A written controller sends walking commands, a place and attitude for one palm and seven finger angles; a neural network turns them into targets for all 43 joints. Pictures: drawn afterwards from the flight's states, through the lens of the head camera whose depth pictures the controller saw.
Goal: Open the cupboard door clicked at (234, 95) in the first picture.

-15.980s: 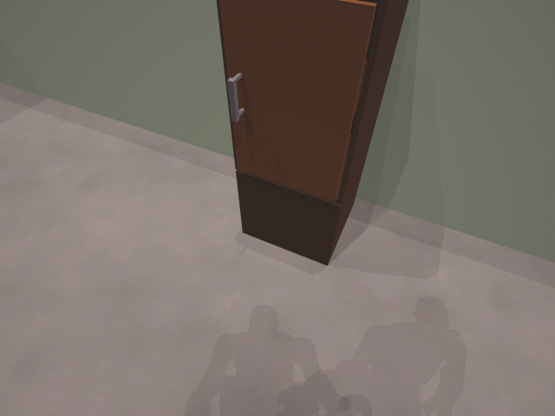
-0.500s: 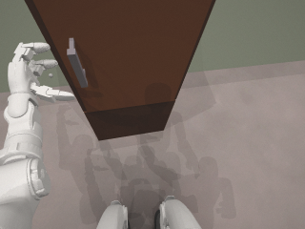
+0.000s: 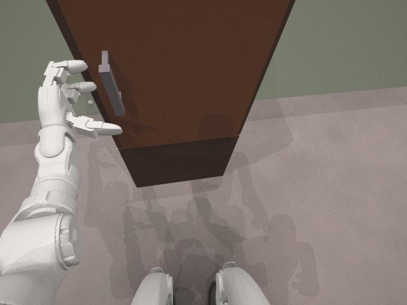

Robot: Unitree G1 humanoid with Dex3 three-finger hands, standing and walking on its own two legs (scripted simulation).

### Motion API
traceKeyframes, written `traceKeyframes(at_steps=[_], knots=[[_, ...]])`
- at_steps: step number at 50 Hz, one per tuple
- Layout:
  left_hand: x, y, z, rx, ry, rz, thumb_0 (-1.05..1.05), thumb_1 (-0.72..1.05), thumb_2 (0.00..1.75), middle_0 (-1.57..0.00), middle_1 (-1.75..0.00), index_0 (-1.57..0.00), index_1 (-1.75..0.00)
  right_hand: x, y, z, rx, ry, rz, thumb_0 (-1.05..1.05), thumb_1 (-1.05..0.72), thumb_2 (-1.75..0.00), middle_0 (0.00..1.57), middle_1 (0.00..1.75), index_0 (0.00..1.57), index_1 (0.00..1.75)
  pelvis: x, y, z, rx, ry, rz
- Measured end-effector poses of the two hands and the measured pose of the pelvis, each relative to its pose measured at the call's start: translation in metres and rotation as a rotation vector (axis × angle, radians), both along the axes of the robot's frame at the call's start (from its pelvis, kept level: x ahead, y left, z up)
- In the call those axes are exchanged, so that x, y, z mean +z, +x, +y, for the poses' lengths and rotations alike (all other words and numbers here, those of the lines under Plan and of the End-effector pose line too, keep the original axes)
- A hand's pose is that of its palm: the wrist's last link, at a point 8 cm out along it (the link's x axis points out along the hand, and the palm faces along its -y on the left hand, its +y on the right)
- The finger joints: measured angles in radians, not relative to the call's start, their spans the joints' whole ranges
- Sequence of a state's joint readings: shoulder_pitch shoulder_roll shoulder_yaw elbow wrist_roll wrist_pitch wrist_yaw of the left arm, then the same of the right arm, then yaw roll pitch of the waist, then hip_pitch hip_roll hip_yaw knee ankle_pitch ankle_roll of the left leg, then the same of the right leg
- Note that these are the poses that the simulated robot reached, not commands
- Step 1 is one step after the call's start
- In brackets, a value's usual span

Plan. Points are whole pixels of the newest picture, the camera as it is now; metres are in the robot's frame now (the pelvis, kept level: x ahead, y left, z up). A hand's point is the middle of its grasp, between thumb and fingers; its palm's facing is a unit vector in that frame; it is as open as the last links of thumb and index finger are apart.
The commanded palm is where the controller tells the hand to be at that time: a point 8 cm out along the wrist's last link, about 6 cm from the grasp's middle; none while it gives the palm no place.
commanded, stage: slide the fingers in behind the handle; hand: left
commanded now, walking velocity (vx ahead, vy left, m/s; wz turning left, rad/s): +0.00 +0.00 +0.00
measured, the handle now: (113, 85) +0.53 +0.16 +0.05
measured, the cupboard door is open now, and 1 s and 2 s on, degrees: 0 0 0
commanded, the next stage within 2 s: move the hooked fingers beside the handle in 1.14 s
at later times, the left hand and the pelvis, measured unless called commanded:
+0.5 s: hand (94, 103) +0.49 +0.19 +0.05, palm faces +0.21 -0.98 +0.00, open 14.5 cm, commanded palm +0.47 +0.18 +0.05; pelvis +0.00 -0.01 +0.00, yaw +2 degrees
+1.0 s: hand (97, 105) +0.48 +0.19 +0.05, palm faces +0.23 -0.97 -0.01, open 14.8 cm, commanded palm +0.47 +0.17 +0.05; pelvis +0.00 +0.00 +0.00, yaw +4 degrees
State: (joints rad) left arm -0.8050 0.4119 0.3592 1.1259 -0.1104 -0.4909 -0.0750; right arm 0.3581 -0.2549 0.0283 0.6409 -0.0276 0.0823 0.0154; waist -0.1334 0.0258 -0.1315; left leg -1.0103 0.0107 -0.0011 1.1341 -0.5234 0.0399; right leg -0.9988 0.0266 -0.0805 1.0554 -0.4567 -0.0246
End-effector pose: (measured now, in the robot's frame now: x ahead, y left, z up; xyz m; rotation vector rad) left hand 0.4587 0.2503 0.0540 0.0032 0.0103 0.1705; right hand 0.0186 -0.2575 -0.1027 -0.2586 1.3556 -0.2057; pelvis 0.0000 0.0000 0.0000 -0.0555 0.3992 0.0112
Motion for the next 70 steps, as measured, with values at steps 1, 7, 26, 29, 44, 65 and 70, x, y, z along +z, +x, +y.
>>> traceKeyframes(at_steps=[1, 7, 26, 29, 44, 65, 70], knots=[[0.0, 0.0, 0.0, 0.002, 0.0, 0.0, -0.02, -0.5, 0.3, -0.26, -1.19, -0.25, -1.2, 0.0, 0.0, 0.0, 0.002, 0.002, 0.001, 0.01, -0.91, -0.89, 0.2, 0.3, 0.21, 0.3, 0.0, 0.0, 0.0, 0.001, 0.0, 0.0], [0.0, -0.001, -0.002, 0.013, -0.001, -0.002, -0.02, -0.5, 0.3, -0.25, -1.2, -0.25, -1.2, -0.002, 0.0, -0.003, 0.014, 0.003, 0.012, 0.01, -0.91, -0.89, 0.2, 0.3, 0.21, 0.3, -0.001, 0.0, -0.003, 0.01, 0.001, 0.002], [-0.001, -0.004, -0.009, 0.044, -0.005, -0.005, -0.02, -0.5, 0.3, -0.19, -1.21, -0.19, -1.2, -0.004, 0.011, -0.009, 0.058, 0.005, 0.032, 0.01, -0.91, -0.89, 0.2, 0.3, 0.21, 0.3, 0.0, 0.003, -0.007, 0.04, -0.004, 0.008], [-0.001, -0.005, -0.01, 0.046, -0.007, -0.005, -0.02, -0.5, 0.3, -0.18, -1.21, -0.18, -1.2, -0.003, 0.014, -0.008, 0.066, 0.006, 0.029, 0.01, -0.91, -0.89, 0.2, 0.3, 0.21, 0.3, 0.0, 0.003, -0.006, 0.046, -0.005, 0.007], [-0.001, -0.008, -0.016, 0.066, 0.001, -0.014, -0.02, -0.5, 0.3, -0.13, -1.21, -0.13, -1.19, -0.009, 0.023, 0.0, 0.107, 0.026, 0.037, 0.01, -0.91, -0.89, 0.2, 0.3, 0.21, 0.3, -0.002, 0.003, -0.001, 0.068, -0.012, 0.011], [-0.002, -0.006, -0.012, 0.044, -0.005, -0.018, -0.02, -0.51, 0.3, -0.14, -1.22, -0.15, -1.19, -0.006, 0.012, 0.007, 0.096, 0.014, 0.039, 0.01, -0.91, -0.89, 0.2, 0.3, 0.21, 0.3, -0.003, -0.002, 0.007, 0.065, -0.019, 0.009], [-0.002, -0.004, -0.01, 0.041, 0.001, -0.019, -0.02, -0.5, 0.3, -0.16, -1.23, -0.16, -1.21, -0.007, 0.009, 0.008, 0.093, 0.012, 0.041, 0.01, -0.91, -0.89, 0.2, 0.3, 0.21, 0.3, -0.004, -0.003, 0.008, 0.065, -0.021, 0.013]])
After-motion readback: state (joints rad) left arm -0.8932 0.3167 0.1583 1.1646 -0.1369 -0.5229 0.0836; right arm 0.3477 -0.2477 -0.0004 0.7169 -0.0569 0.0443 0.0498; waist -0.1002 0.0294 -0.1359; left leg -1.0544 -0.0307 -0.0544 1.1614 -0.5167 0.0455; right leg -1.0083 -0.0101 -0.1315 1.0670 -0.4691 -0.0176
